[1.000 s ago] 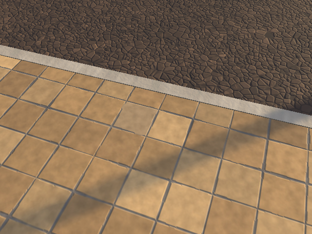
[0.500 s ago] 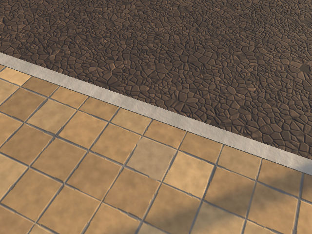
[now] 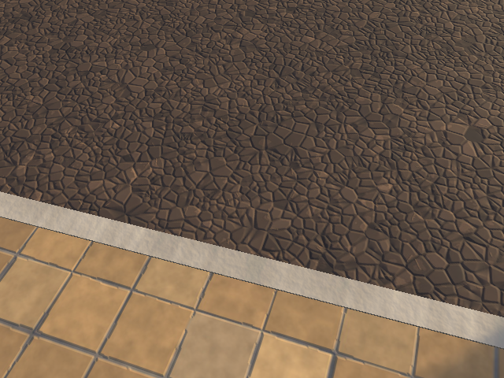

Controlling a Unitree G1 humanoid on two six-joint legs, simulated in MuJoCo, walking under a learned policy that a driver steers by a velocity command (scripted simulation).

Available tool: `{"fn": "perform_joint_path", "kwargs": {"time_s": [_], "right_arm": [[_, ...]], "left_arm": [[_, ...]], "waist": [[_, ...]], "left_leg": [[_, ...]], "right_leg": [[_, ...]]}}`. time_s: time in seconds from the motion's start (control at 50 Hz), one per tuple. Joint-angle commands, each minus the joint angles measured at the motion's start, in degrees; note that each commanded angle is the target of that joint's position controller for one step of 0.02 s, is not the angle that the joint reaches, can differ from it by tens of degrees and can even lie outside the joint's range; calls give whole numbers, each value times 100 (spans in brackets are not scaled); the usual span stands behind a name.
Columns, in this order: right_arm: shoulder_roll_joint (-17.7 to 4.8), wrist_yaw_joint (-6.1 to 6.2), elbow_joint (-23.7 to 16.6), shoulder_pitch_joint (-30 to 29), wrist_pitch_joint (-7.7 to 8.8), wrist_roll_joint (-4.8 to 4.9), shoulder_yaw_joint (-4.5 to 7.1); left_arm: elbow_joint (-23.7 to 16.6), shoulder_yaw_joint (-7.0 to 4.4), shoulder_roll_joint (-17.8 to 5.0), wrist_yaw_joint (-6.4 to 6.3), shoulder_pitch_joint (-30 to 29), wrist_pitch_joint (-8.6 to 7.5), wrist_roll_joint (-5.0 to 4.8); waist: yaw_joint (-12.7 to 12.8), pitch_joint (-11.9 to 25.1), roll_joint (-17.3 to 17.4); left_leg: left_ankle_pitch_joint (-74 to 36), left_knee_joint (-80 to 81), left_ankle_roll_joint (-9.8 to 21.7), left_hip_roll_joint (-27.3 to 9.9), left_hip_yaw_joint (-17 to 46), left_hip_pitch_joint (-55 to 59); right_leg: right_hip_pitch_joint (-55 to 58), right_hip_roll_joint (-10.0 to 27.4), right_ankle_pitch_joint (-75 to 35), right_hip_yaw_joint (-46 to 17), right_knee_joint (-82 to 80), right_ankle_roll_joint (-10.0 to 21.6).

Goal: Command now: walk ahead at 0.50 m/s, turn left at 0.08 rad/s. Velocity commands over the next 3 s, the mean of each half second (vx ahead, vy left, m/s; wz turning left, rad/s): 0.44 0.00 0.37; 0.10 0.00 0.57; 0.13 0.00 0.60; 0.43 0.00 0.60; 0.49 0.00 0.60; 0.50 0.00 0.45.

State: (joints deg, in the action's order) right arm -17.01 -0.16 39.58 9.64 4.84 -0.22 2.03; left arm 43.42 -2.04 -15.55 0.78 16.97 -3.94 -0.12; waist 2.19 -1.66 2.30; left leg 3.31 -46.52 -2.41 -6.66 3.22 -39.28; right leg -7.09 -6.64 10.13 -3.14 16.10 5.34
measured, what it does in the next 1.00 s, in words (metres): walks ahead, turning left: left foot, then right foot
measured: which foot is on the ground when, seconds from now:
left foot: up 0.00-0.22, down 0.24-0.66, up 0.68-1.00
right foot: down 0.00-0.26, up 0.28-0.64, down 0.66-1.00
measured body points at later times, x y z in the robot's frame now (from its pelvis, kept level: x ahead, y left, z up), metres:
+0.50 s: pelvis +0.29 +0.07 +0.00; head +0.33 +0.09 +0.44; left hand +0.40 +0.37 -0.10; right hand +0.44 -0.18 -0.11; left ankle +0.28 +0.15 -0.75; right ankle +0.44 -0.08 -0.69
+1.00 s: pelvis +0.41 +0.07 -0.01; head +0.44 +0.09 +0.44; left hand +0.39 +0.38 -0.11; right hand +0.68 -0.10 -0.11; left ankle +0.34 +0.19 -0.71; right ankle +0.53 +0.00 -0.75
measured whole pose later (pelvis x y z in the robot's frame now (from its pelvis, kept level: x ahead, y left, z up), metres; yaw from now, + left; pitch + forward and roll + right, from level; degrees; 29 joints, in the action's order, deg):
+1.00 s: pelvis +0.41 +0.07 -0.01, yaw +33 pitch +1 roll -1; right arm -17.7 1.3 36.6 11.9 -4.1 0.8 3.9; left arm 41.0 -2.9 -15.3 -1.8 7.2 0.8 0.8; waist 0.9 -3.9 1.0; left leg 22.1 -50.6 -3.8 -2.7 0.8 -26.1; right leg -18.1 2.2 6.8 5.9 24.1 1.2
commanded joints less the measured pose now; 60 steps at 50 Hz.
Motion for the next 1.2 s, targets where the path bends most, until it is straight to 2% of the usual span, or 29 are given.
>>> {"fn": "perform_joint_path", "kwargs": {"time_s": [0.02,0.14,0.2,0.22,0.24,0.26,0.28,0.3,0.32,0.34,0.36,0.44,0.56,0.64,0.66,0.68,0.7,0.72,0.74,0.76,0.82,0.9,1.02,1.08,1.1,1.12,1.14,1.16,1.2], "right_arm": [[-251,-44,-380,-469,78,72,32],[-298,-264,-662,-976,110,145,57],[-533,-314,-607,-344,78,95,179],[-750,-285,-437,391,63,83,311],[-1096,-226,-307,1269,33,73,439],[-1670,-199,-286,1636,32,80,580],[-1127,-172,-254,1819,3,153,453],[-923,-130,-303,1518,-29,122,377],[-883,-112,-391,1162,-56,93,367],[-822,-109,-481,792,-86,65,336],[-752,-92,-577,562,-93,7,300],[-945,23,-550,296,-149,18,370],[-976,217,-305,648,-470,152,418],[-797,268,-415,328,-544,128,385],[-560,249,-478,399,-527,87,315],[-203,226,-490,914,-499,-35,212],[-394,191,-496,1640,-496,95,211],[-909,195,-301,1649,-548,114,348],[-1111,222,-306,1130,-654,145,435],[-1065,264,-310,913,-770,154,456],[-678,285,-440,788,-881,149,386],[-486,238,-609,501,-826,100,318],[-580,58,-699,418,-842,95,342],[-647,8,-506,902,-835,67,435],[-975,59,-510,1033,-829,53,541],[-1719,146,-724,860,-828,31,683],[-1521,114,-781,908,-686,-192,623],[-1350,110,-758,627,-570,-214,559],[-996,141,-826,64,-504,22,468]], "left_arm": [[-200,-225,-969,-43,80,-113,-15],[139,-271,-1078,-56,332,17,-12],[94,-322,-1221,-139,128,126,-8],[40,-308,-1210,-180,9,184,1],[-88,-238,-1092,-235,2,170,67],[-302,-31,-501,-148,644,19,162],[-214,-37,-717,-46,427,-165,125],[-419,-113,-1009,51,-101,-299,-103],[-529,-81,-959,68,-452,-372,-122],[-562,-107,-939,39,-626,-380,-5],[-573,-153,-975,2,-558,-327,87],[-531,-83,-677,-136,-275,-97,135],[-727,-65,-605,-101,-1171,-27,51],[-657,-222,-841,-88,-814,-114,89],[-653,-265,-1004,-124,-616,-149,163],[-732,-290,-1266,-188,-502,-108,251],[-601,-333,-1276,-187,-246,20,261],[-749,-290,-998,-185,-487,83,123],[-815,-222,-740,-205,-651,145,118],[-858,-186,-674,-215,-864,211,144],[-805,-213,-753,-277,-1174,310,185],[-678,-285,-819,-324,-1067,354,138],[-554,-408,-1069,-242,-1198,432,18],[-388,-411,-966,-238,-1113,477,-116],[-291,-360,-700,-203,-866,500,-64],[-625,-286,-496,-189,-1003,483,171],[-751,-381,-751,-245,-1683,438,156],[-722,-419,-796,-258,-1612,445,40],[-465,-483,-849,-333,-1244,483,80]], "waist": [[225,38,-563],[343,-180,-458],[-93,332,-660],[-519,775,-571],[-910,1385,-274],[-606,2101,1117],[-811,2431,979],[-859,1599,629],[-741,1037,34],[-531,505,-305],[-317,354,-234],[-23,421,69],[-381,782,371],[-34,724,497],[-11,980,221],[-261,1426,-947],[-481,1908,-2105],[-394,1661,-1384],[-236,1246,-931],[-251,988,-699],[-332,498,-1064],[-175,762,-1089],[-174,767,-1169],[-431,731,-900],[-377,510,44],[-218,239,1750],[-671,401,1129],[-443,368,844],[-195,402,564]], "left_leg": [[-1238,909,69,144,-277,639],[-528,1554,474,360,-181,-37],[315,1550,773,788,-572,879],[147,1758,944,1008,-719,1890],[-275,1679,1292,437,161,3568],[439,1916,2421,-983,3085,5810],[1002,2620,2489,-1186,4244,6328],[1259,2765,2185,-1025,3447,5750],[984,2867,2027,-816,2849,4907],[-92,2960,1931,-631,2378,4051],[-1231,3013,1903,-478,2005,3457],[-3318,2932,1847,-29,1063,2321],[-1914,2395,1238,300,1241,2360],[-941,1552,955,342,1956,2751],[-230,872,737,656,1778,2544],[2568,-477,415,1291,1101,1631],[3978,-1627,184,1488,685,659],[3565,-2297,-36,1083,731,465],[3107,-2581,-151,926,561,335],[2784,-2618,-226,812,456,386],[2199,-2178,-297,685,25,823],[2036,-1219,-271,436,-113,1019],[1709,260,53,388,-451,1892],[869,1747,488,653,-607,2882],[174,2507,842,100,411,3340],[-853,2866,1839,-1356,2628,3548],[-640,3022,2234,-1444,2778,3063],[-348,3013,1972,-1160,2265,2952],[-244,2845,1450,-693,1713,3022]], "right_leg": [[-372,1357,-1387,-288,-727,671],[1165,1952,-2031,-167,-327,535],[1477,1918,-4636,114,751,317],[1260,1716,-5281,353,1761,171],[134,1556,-4258,498,3230,-33],[-2413,405,-346,557,5544,-495],[-3329,235,2071,-271,6099,-485],[-3823,600,1722,-437,6198,-407],[-3793,842,1318,-325,5827,-376],[-3604,976,1123,-217,5321,-455],[-3204,1085,1039,-194,5069,-555],[-2450,875,654,103,3864,-1022],[-1682,372,-1048,-36,1874,-1040],[-1178,520,-1215,-263,845,-736],[-438,1054,-2082,-541,664,-485],[835,2298,-4387,-1621,955,66],[1513,3414,-4049,-3331,758,1076],[1169,3179,-2822,-3280,606,1080],[775,2770,-2039,-2425,601,802],[294,2453,-1448,-1901,457,638],[-671,1917,-982,-813,27,605],[-269,2204,-1346,-461,0,864],[-350,2429,-970,-60,73,766],[-762,2203,-370,386,815,184],[-1535,1752,537,913,1874,-369],[-3165,742,2527,1228,3325,-967],[-3228,650,2706,206,4463,-905],[-3223,750,2196,-12,4775,-797],[-3204,831,1407,-88,4773,-812]]}}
